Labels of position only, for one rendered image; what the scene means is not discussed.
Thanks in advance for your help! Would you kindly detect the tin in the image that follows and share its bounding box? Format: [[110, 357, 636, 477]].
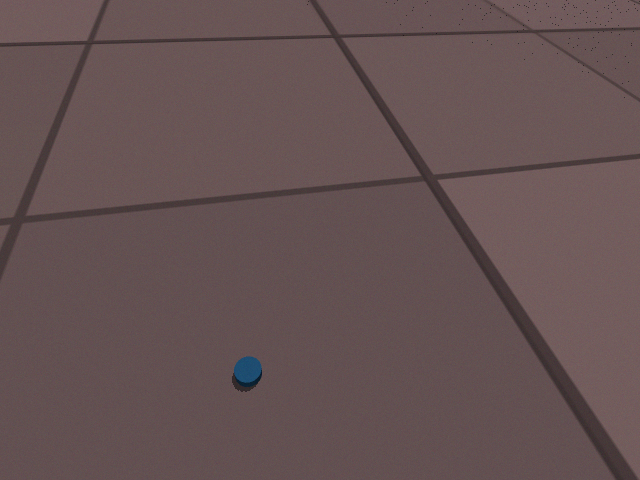
[[234, 356, 262, 387]]

